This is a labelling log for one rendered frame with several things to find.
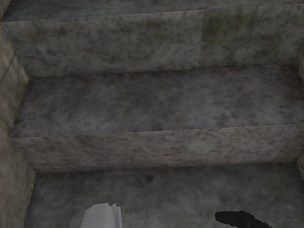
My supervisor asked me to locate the robot left thigh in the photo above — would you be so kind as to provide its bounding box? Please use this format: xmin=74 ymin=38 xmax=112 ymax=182
xmin=80 ymin=202 xmax=123 ymax=228

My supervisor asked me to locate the right robot hand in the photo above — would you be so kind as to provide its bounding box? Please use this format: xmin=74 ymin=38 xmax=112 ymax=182
xmin=215 ymin=210 xmax=272 ymax=228

